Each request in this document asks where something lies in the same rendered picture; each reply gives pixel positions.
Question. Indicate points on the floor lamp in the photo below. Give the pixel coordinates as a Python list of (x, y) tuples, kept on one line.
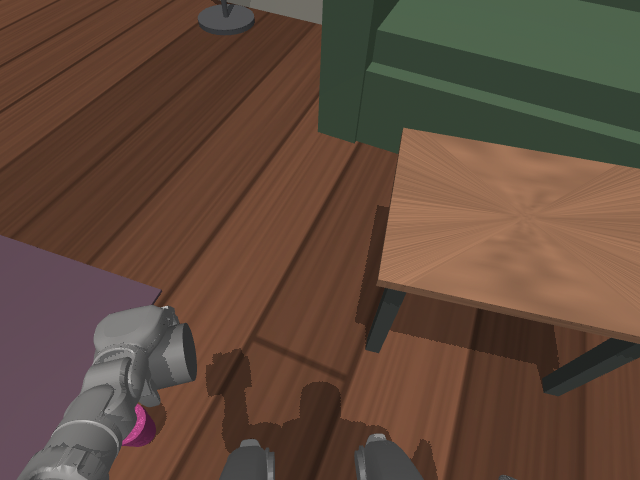
[(226, 19)]

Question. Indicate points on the left robot arm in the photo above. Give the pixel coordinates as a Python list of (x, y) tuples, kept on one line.
[(88, 439)]

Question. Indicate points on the left robot hand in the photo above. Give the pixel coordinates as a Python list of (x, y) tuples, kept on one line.
[(143, 327)]

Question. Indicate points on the sofa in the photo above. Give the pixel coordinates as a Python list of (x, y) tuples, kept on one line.
[(556, 76)]

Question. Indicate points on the coffee table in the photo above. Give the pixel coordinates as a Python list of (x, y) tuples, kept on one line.
[(530, 234)]

